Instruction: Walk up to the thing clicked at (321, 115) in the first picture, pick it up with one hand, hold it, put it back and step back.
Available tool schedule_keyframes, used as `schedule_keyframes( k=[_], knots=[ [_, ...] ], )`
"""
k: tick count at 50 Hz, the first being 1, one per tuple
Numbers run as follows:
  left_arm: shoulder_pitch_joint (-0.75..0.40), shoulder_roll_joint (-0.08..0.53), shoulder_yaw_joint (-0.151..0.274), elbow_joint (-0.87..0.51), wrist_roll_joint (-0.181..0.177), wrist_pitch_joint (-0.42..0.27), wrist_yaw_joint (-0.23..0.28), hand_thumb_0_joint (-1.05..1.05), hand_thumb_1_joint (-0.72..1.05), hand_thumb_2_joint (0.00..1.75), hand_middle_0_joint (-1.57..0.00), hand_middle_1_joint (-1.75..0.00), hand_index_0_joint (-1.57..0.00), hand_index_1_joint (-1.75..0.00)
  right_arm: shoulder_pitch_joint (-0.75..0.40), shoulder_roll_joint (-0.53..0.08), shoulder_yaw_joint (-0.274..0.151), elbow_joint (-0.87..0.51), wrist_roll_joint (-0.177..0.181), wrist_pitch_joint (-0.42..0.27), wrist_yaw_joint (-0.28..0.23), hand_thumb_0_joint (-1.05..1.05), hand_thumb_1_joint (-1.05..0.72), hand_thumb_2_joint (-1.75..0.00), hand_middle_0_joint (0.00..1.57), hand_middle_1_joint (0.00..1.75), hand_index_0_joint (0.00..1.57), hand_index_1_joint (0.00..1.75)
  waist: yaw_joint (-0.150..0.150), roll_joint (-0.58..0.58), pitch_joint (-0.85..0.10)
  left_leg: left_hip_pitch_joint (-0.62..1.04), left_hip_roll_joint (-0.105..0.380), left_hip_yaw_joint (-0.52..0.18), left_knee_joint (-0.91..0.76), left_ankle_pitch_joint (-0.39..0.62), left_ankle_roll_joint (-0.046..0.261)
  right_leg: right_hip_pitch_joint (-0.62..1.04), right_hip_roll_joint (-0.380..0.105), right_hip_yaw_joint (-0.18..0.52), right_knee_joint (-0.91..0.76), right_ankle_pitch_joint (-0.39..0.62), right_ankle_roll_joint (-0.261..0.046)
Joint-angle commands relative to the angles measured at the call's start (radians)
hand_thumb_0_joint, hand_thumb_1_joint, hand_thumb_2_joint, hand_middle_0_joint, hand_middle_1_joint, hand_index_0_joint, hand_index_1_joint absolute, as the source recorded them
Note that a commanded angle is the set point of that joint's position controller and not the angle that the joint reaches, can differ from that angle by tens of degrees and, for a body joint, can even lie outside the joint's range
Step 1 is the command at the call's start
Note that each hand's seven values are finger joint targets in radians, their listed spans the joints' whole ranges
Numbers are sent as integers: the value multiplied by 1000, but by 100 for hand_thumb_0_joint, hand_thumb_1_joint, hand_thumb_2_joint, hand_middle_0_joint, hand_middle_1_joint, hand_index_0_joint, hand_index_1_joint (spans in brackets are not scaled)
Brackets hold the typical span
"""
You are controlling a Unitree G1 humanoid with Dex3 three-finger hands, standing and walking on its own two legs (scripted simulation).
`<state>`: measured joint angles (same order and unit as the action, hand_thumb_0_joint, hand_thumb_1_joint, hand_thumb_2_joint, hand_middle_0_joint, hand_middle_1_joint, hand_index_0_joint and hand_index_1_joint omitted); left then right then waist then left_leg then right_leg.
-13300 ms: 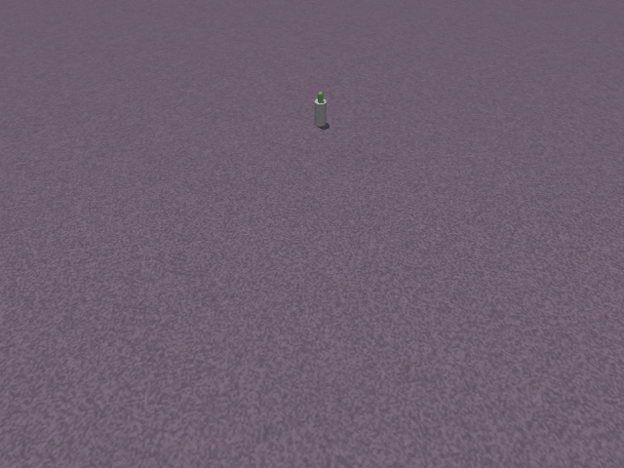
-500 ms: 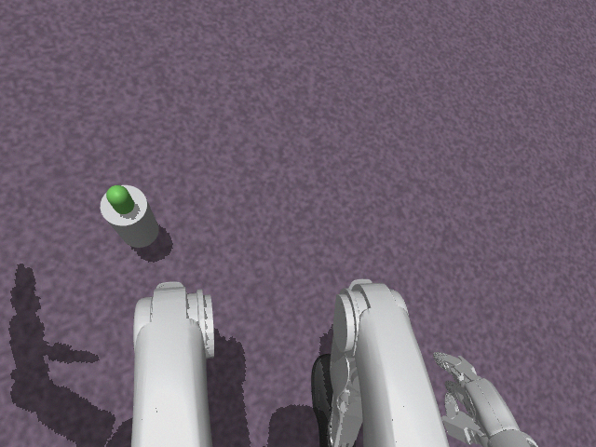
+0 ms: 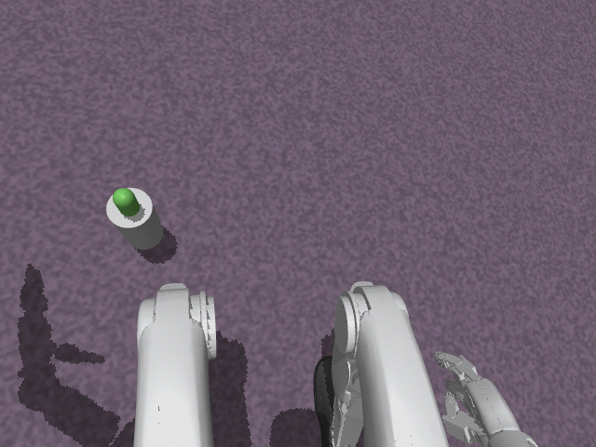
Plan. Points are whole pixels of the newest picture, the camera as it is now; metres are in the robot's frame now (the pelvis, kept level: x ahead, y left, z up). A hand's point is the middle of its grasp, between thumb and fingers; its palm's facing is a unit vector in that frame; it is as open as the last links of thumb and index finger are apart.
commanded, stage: go down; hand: left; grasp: from the side
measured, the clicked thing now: (134, 216) +0.47 +0.26 -0.27
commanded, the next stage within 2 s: none
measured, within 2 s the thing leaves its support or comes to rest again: neither
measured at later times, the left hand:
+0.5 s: hand out of the picture +0.36 +0.44 +0.03, palm faces +0.25 -0.97 -0.06, open 17.2 cm
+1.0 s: hand out of the picture +0.37 +0.44 +0.03, palm faces +0.24 -0.97 -0.06, open 17.4 cm
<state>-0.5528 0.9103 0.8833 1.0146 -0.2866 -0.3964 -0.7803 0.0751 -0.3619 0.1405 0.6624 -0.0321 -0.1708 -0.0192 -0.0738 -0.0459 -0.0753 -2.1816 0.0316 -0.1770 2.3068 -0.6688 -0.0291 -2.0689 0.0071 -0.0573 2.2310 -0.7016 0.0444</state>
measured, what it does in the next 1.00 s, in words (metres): stands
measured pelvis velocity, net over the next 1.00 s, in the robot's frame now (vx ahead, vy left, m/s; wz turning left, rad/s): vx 0.00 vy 0.00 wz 0.00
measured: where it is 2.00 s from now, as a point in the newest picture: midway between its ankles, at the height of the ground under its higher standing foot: (263, 440)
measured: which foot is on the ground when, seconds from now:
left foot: down 0.00-1.00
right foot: down 0.00-1.00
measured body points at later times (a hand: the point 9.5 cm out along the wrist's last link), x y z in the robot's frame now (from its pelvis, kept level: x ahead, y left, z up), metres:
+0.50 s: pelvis +0.00 +0.00 +0.00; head +0.21 +0.08 +0.39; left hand +0.34 +0.49 +0.04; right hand +0.18 -0.27 -0.10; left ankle +0.09 +0.13 -0.33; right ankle +0.10 -0.14 -0.33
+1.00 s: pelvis +0.00 +0.00 +0.00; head +0.21 +0.08 +0.39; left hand +0.35 +0.49 +0.03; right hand +0.18 -0.27 -0.10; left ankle +0.09 +0.13 -0.33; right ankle +0.10 -0.14 -0.33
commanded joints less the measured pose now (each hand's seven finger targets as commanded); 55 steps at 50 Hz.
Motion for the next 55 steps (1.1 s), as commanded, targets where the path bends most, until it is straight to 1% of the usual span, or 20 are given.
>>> schedule_keyframes(
  k=[1, 7, 11, 12, 16, 22, 24, 25, 29, 31, 34, 39, 42, 44, 46, 49, 50, 52, 53, 55],
  knots=[
    [-193, 419, 54, -211, -34, -60, 8, 0, -44, 7, -5, -3, -3, -4, 102, -249, -97, -49, 0, -20, -23, 0, -91, -91, 20, 30, 20, 30, 33, 324, -602, 535, 4, 83, -314, 86, 44, 205, 27, -71, -207, 111, -82],
    [-174, 430, 68, -206, -31, -55, 11, 0, -44, 7, -5, -3, -3, -4, 101, -250, -100, -52, 5, -16, -24, 0, -91, -91, 20, 30, 20, 30, 41, 307, -600, 529, 3, 82, -327, 75, 44, 203, 26, -73, -208, 97, -81],
    [-139, 422, 78, -197, -35, -48, 7, 0, -44, 7, -5, -3, -3, -4, 116, -250, -96, -48, 0, -13, -23, 0, -91, -91, 20, 30, 20, 30, 44, 318, -628, 558, 2, 86, -305, 176, 42, 231, 25, -73, -199, 164, -83],
    [-150, 412, 65, -201, -33, -47, 3, 0, -45, 6, -5, -3, -3, -4, 115, -248, -97, -47, 0, -11, -23, 0, -91, -91, 20, 30, 20, 30, 34, 307, -626, 554, 2, 86, -301, 172, 44, 226, 25, -73, -204, 162, -81],
    [-154, 401, 55, -202, -31, -49, 2, 0, -45, 6, -5, -3, -3, -4, 106, -247, -100, -53, 1, -12, -21, 0, -91, -91, 20, 30, 20, 30, 37, 304, -611, 529, 3, 88, -309, 123, 45, 230, 26, -73, -207, 130, -82],
    [-173, 427, 67, -231, -41, -58, -1, 0, -46, 6, -5, -3, -3, -4, 104, -248, -103, -51, 3, -17, -23, 0, -91, -91, 20, 30, 20, 30, 43, 308, -619, 526, 3, 96, -308, 93, 48, 231, 29, -66, -218, 109, -80],
    [-181, 422, 57, -218, -38, -55, -2, 0, -46, 6, -5, -3, -3, -4, 99, -245, -101, -51, 3, -16, -24, 0, -91, -91, 20, 30, 20, 30, 42, 302, -607, 514, 3, 97, -311, 82, 48, 226, 29, -66, -219, 100, -80],
    [-169, 396, 50, -183, -39, -52, -2, 0, -45, 7, -5, -4, -3, -5, 100, -245, -102, -50, 4, -18, -23, 0, -91, -91, 20, 30, 20, 30, 29, 280, -583, 504, 3, 93, -308, 72, 49, 210, 30, -68, -220, 92, -79],
    [-185, 435, 74, -212, -41, -59, -3, 0, -46, 6, -5, -3, -3, -4, 113, -249, -97, -47, -2, -15, -24, 0, -91, -91, 20, 30, 20, 30, 39, 281, -636, 518, 2, 99, -288, 129, 50, 263, 29, -63, -219, 138, -76],
    [-190, 422, 59, -200, -33, -57, -6, 0, -46, 6, -5, -3, -4, -4, 104, -251, -99, -45, -3, -16, -25, 0, -91, -91, 20, 30, 20, 30, 31, 315, -624, 543, 3, 90, -300, 136, 44, 222, 27, -69, -201, 138, -81],
    [-181, 437, 76, -190, -34, -54, -2, 0, -48, 6, -5, -4, -4, -5, 115, -251, -94, -43, -5, -11, -25, 0, -91, -91, 20, 30, 20, 30, 38, 298, -639, 544, 3, 91, -288, 172, 46, 250, 26, -68, -203, 163, -80],
    [-153, 407, 58, -166, -29, -44, -1, 0, -48, 6, -5, -4, -4, -5, 98, -246, -96, -51, -1, -10, -21, 0, -91, -91, 20, 30, 20, 30, 36, 284, -589, 498, 1, 94, -301, 111, 47, 229, 28, -70, -209, 119, -79],
    [-202, 439, 67, -192, -31, -55, -2, 0, -50, 5, -6, -4, -4, -5, 103, -251, -93, -48, -5, -10, -21, 0, -91, -90, 20, 30, 20, 30, 24, 281, -605, 494, 3, 95, -282, 120, 52, 251, 29, -69, -206, 134, -76],
    [-186, 435, 67, -186, -31, -57, -3, 0, -53, 5, -6, -5, -4, -6, 102, -248, -94, -51, -3, -10, -20, 0, -91, -90, 20, 30, 20, 30, 29, 265, -597, 480, 3, 98, -286, 94, 53, 243, 31, -68, -214, 109, -75],
    [-178, 438, 65, -197, -26, -55, -2, 0, -52, 5, -6, -4, -4, -5, 96, -252, -95, -52, -5, -10, -21, 0, -91, -90, 20, 30, 20, 30, 43, 322, -616, 528, 4, 93, -308, 102, 44, 231, 30, -71, -199, 115, -81],
    [-184, 406, 56, -170, -36, -52, -6, 0, -49, 7, -5, -5, -4, -6, 109, -252, -93, -47, -3, -10, -21, 0, -91, -90, 20, 30, 20, 30, 18, 289, -597, 504, 3, 91, -287, 123, 47, 233, 30, -75, -199, 135, -78],
    [-170, 431, 71, -179, -34, -54, -3, 0, -54, 5, -6, -5, -5, -6, 104, -250, -95, -50, 0, -11, -21, 0, -91, -90, 20, 30, 20, 30, 36, 278, -597, 494, 2, 92, -291, 111, 48, 227, 30, -71, -200, 121, -79],
    [-182, 424, 55, -188, -28, -56, -6, 0, -55, 5, -6, -5, -5, -6, 106, -254, -95, -49, -4, -9, -21, 0, -91, -91, 20, 30, 20, 30, 31, 297, -608, 512, 3, 95, -287, 123, 47, 230, 30, -71, -199, 130, -79],
    [-192, 449, 69, -209, -26, -57, -4, 0, -53, 5, -6, -5, -5, -5, 102, -252, -96, -52, -4, -10, -21, 0, -91, -90, 20, 30, 20, 30, 39, 300, -615, 515, 5, 95, -294, 108, 47, 235, 30, -70, -205, 119, -78],
    [-191, 438, 63, -214, -29, -55, -5, 0, -54, 5, -6, -5, -5, -6, 106, -252, -96, -49, -3, -12, -21, 0, -91, -90, 20, 30, 20, 30, 36, 308, -625, 514, 3, 99, -292, 103, 48, 247, 30, -69, -205, 118, -78]
  ],
)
